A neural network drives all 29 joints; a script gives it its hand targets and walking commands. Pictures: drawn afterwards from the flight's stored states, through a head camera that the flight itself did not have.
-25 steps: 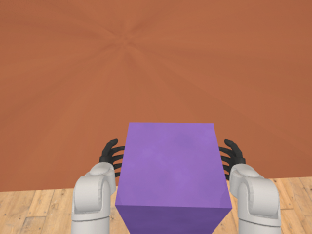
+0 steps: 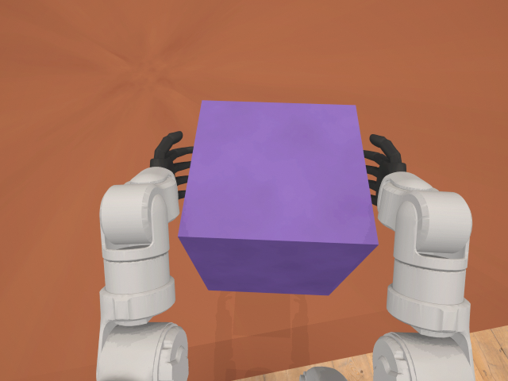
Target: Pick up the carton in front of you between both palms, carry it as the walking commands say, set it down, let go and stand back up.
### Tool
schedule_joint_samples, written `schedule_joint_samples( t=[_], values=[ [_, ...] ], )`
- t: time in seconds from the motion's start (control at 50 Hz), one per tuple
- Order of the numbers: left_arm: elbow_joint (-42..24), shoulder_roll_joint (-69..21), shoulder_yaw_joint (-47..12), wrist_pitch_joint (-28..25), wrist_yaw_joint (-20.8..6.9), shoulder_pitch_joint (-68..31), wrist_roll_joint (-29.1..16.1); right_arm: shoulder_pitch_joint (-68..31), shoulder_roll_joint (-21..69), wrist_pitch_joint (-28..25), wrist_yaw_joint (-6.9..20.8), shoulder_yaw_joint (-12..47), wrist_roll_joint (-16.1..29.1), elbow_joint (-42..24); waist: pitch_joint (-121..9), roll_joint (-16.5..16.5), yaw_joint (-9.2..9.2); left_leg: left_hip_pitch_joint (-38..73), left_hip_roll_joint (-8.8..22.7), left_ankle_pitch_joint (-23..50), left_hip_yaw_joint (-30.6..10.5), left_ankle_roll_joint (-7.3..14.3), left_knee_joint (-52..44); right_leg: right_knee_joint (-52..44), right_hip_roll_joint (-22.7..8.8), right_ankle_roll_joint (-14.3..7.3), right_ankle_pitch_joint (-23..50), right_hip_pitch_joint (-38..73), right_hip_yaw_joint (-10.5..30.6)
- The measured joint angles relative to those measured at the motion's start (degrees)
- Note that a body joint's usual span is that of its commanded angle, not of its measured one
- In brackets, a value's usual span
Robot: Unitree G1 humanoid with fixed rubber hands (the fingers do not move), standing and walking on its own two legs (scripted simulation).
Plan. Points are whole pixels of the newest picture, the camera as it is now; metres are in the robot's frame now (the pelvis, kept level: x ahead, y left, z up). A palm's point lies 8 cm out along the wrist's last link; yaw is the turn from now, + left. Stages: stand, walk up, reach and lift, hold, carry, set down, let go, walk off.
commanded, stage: carry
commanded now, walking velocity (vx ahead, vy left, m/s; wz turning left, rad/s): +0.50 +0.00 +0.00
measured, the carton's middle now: (272, 209) +0.37 -0.01 +0.06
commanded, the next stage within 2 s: none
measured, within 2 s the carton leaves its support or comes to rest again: neither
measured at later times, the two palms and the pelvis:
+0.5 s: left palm (187, 54) +0.70 +0.15 +0.13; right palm (331, 42) +0.74 -0.15 +0.13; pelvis +0.32 -0.04 +0.01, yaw +2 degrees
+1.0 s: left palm out of the picture +1.08 +0.09 +0.23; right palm out of the picture +1.06 -0.21 +0.23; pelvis +0.68 -0.02 +0.05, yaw +1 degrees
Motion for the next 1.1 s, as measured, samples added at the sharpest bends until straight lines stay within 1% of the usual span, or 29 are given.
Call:
schedule_joint_samples(
  t=[0.08, 0.14, 0.2, 0.24, 0.26, 0.28, 0.3, 0.34, 0.36, 0.4, 0.48, 0.52, 0.56, 0.62, 0.64, 0.66, 0.7, 0.72, 0.74, 0.76, 0.8, 0.84, 0.9, 0.94, 0.96, 0.98, 1.0, 1.06, 1.1],
  values=[
    [4.3, 1.0, 1.1, 0.4, 0.2, -6.1, 0.2, -6.3, -1.4, 0.6, 0.0, -2.2, 0.3, 4.3, 0.6, 0.1, 0.22, 4.5, -0.2, -2.4, -0.7, -0.6, -2.8, -8.1, -1.1, 0.4, 3.2, -7.7, -0.7],
    [7.5, 2.2, 2.1, 0.4, 0.4, -10.1, 0.0, -10.7, -2.2, 0.5, 0.0, -3.1, 0.2, 7.9, 0.6, 0.1, 0.33, 7.7, -0.4, -5.4, -1.3, -1.5, -3.4, -16.4, -1.3, 0.3, 6.5, -9.8, -1.6],
    [10.7, 3.0, 3.3, 0.4, 0.4, -13.2, -0.2, -14.0, -2.6, 0.5, 0.0, -3.7, -0.2, 11.2, 0.3, 0.3, 0.38, 11.2, -0.3, -9.4, -2.0, -2.8, -2.9, -25.6, -0.3, -0.3, 9.5, -8.6, -3.0],
    [12.8, 3.2, 4.1, 0.4, 0.4, -14.8, -0.1, -15.4, -2.9, 0.8, 0.0, -4.1, -0.5, 12.9, 0.1, 0.9, 0.85, 13.4, 0.4, -12.9, -2.2, -3.8, -0.9, -32.6, 1.3, -1.1, 10.6, -5.5, -4.8],
    [14.1, 2.9, 4.3, 0.2, 0.4, -15.5, 0.1, -15.9, -3.2, 1.0, 0.1, -4.4, -0.6, 13.6, 0.0, 1.4, 1.26, 13.6, 1.2, -14.9, -2.1, -4.1, 2.4, -35.6, 2.1, -1.3, 8.8, -2.7, -5.8],
    [15.2, 2.5, 4.4, -0.4, 0.4, -16.2, 0.4, -16.3, -3.8, 1.1, 0.1, -4.8, -0.5, 14.1, 0.1, 2.4, 1.95, 12.1, 2.4, -14.7, -2.5, -4.2, 8.1, -36.0, 2.7, 0.2, 3.7, -0.9, -6.4],
    [16.3, 1.9, 4.4, -1.1, 0.5, -16.7, 0.9, -16.6, -4.3, 0.9, 0.3, -5.4, -0.4, 14.7, 0.5, 3.2, 2.93, 9.1, 2.8, -13.9, -4.7, -4.3, 16.8, -34.6, 3.4, 0.8, 0.7, -0.5, -6.7],
    [17.2, 0.7, 4.3, -2.0, 0.7, -16.5, 1.7, -16.3, -4.6, 0.6, 0.7, -6.7, -0.5, 15.3, 1.6, 3.1, 4.69, 1.6, 0.5, -15.7, -9.3, -4.2, 35.5, -33.6, 4.0, 0.0, -0.7, 0.8, -6.4],
    [16.7, 0.1, 4.2, -2.0, 0.9, -15.7, 1.8, -15.9, -4.3, 0.7, 0.8, -7.3, -0.7, 15.0, 2.2, 2.7, 5.39, -2.1, -0.6, -15.8, -10.3, -3.8, 42.3, -34.3, 4.1, -0.1, -1.1, 2.0, -6.1],
    [14.0, -0.8, 4.2, -1.8, 1.3, -13.3, 1.4, -15.0, -3.3, 1.1, 0.8, -8.1, -1.3, 13.3, 3.7, 1.9, 6.36, -8.8, -1.6, -14.7, -10.8, -3.0, 48.8, -36.9, 4.0, 0.2, -2.0, 5.0, -5.4],
    [4.7, -2.5, 4.9, -2.0, 2.4, -8.7, 0.1, -12.8, -0.4, 1.0, 0.9, -8.3, -2.2, 5.8, 6.9, 0.8, 7.43, -19.2, -0.9, -15.2, -10.5, -2.7, 45.8, -41.3, 3.5, 0.5, -4.0, 11.2, -4.6],
    [0.2, -3.0, 5.2, -2.4, 2.6, -7.3, -0.5, -11.7, 0.8, 0.3, 1.1, -7.9, -2.3, 1.8, 7.9, 0.6, 7.69, -22.0, -0.3, -15.2, -10.2, -3.0, 38.7, -42.8, 3.2, 0.9, -5.6, 14.4, -4.2],
    [-2.6, -3.1, 5.6, -2.7, 2.6, -6.9, -1.0, -10.9, 1.6, -0.4, 1.2, -7.3, -2.5, -1.1, 8.1, 0.4, 7.65, -22.1, 0.0, -12.6, -9.4, -3.0, 27.9, -44.2, 2.8, 1.6, -7.5, 17.7, -3.9],
    [-2.9, -2.1, 6.2, -2.6, 2.4, -7.7, -1.4, -10.8, 2.1, -1.6, 1.3, -6.0, -3.6, -1.2, 7.0, -0.4, 6.11, -16.6, -1.4, -6.5, -5.8, -1.6, 11.7, -41.3, 1.4, 2.5, -11.9, 21.6, -4.1],
    [-2.1, -1.1, 6.3, -2.6, 2.0, -8.2, -1.4, -11.0, 2.4, -2.3, 1.3, -5.4, -4.0, -0.1, 7.0, -1.8, 5.04, -14.9, -2.4, -5.4, -4.6, -1.1, 11.8, -36.5, -0.2, 2.5, -13.1, 21.3, -3.7],
    [-0.8, -0.3, 6.5, -2.7, 0.9, -8.5, -1.9, -11.2, 2.5, -3.0, 1.3, -4.8, -4.4, 1.3, 6.8, -2.4, 3.87, -13.8, -2.9, -7.3, -4.1, -0.8, 13.3, -28.8, -0.6, 2.5, -10.7, 19.4, -2.1],
    [2.1, 0.5, 6.4, -2.7, 0.0, -8.8, -1.5, -11.0, 2.2, -3.2, 1.2, -4.1, -4.8, 3.8, 6.0, -1.1, 1.54, -11.0, -3.2, -11.3, -4.6, -0.5, 13.4, -10.2, 1.8, 2.4, -10.4, 13.3, 1.6],
    [3.3, 0.6, 6.5, -2.5, -0.4, -8.9, -1.1, -10.6, 1.9, -2.9, 1.4, -3.8, -4.2, 4.7, 5.6, -0.3, 0.46, -9.2, -3.2, -12.3, -5.0, -0.5, 11.8, -2.8, 2.9, 2.1, -10.3, 9.9, 2.3],
    [4.3, 0.5, 6.8, -2.2, -0.8, -8.9, -0.7, -10.2, 1.7, -2.5, 1.3, -3.5, -3.5, 5.2, 5.1, 0.6, -0.66, -7.3, -3.0, -12.4, -5.5, -1.3, 9.8, 2.2, 3.6, 1.7, -10.1, 6.6, 2.3],
    [4.9, 0.3, 6.9, -1.8, -1.0, -9.0, -0.2, -9.7, 1.3, -2.1, 1.0, -3.2, -3.0, 5.5, 4.7, 1.3, -1.71, -5.4, -2.8, -12.4, -5.9, -1.3, 7.6, 4.9, 4.1, 1.2, -9.8, 3.5, 2.0],
    [5.6, -0.1, 7.0, -1.3, -1.4, -9.4, 0.8, -9.2, 0.7, -1.7, 0.5, -3.1, -1.7, 5.9, 4.4, 2.5, -3.59, -1.3, -2.3, -12.6, -6.7, -1.0, 3.4, 5.1, 4.4, 0.7, -9.8, -2.0, 1.2],
    [5.5, -0.7, 6.7, -1.2, -1.4, -9.8, 2.0, -9.3, 0.0, -1.5, -0.1, -3.2, -0.3, 5.7, 4.2, 3.0, -5.19, 2.7, -1.7, -13.2, -7.3, -1.2, 0.2, 0.5, 4.2, 0.6, -10.2, -6.4, 0.5],
    [4.9, -1.5, 6.7, -1.2, -1.5, -10.5, 3.3, -10.5, -1.1, -1.3, -0.5, -3.8, 1.2, 6.0, 3.1, 3.1, -6.29, 8.3, -0.9, -15.3, -7.8, -2.0, -3.0, -15.3, 3.7, 0.7, -6.0, -8.9, -0.6],
    [5.4, -1.7, 6.6, -1.3, -1.6, -11.1, 4.1, -12.0, -2.0, -1.2, -0.4, -4.1, 1.8, 7.6, 1.7, 3.3, -5.65, 11.6, 0.0, -18.0, -7.8, -3.0, -3.2, -27.3, 4.0, 0.4, -1.3, -7.0, -2.4],
    [6.4, -1.7, 6.4, -1.4, -1.7, -11.6, 4.4, -12.7, -2.6, -1.1, -0.3, -4.3, 2.0, 8.7, 1.0, 3.4, -4.78, 12.8, 0.5, -20.0, -7.7, -3.3, -1.4, -32.3, 4.4, 0.0, 0.9, -4.8, -3.9],
    [7.8, -1.7, 5.9, -1.6, -1.7, -12.3, 4.7, -13.6, -3.6, -1.0, -0.1, -4.4, 2.1, 10.0, 0.6, 3.9, -3.64, 12.9, 1.6, -22.0, -7.8, -3.4, 2.9, -33.1, 5.1, -0.4, 4.2, -3.0, -5.0],
    [9.3, -1.7, 5.3, -2.2, -1.7, -12.8, 5.1, -14.0, -4.4, -1.1, 0.2, -4.6, 2.2, 11.3, 0.4, 4.3, -2.36, 11.1, 2.4, -21.4, -8.9, -3.4, 10.2, -31.2, 5.6, -0.5, 3.3, -2.3, -5.7],
    [13.0, -1.1, 3.9, -1.8, -1.1, -12.5, 4.7, -15.0, -5.2, -0.8, 1.2, -4.9, 1.6, 16.0, -0.4, 2.6, 1.92, 0.8, -0.5, -18.4, -12.9, -3.2, 37.4, -31.4, 6.2, -0.9, -2.1, 1.9, -5.1],
    [14.0, -0.3, 3.5, -0.6, -0.5, -11.4, 3.1, -15.5, -4.6, 0.3, 1.5, -5.1, 0.3, 18.2, -0.8, 1.3, 4.33, -6.0, -1.6, -15.7, -12.4, -2.8, 46.1, -35.1, 5.9, -0.3, -2.1, 5.5, -4.2]
  ],
)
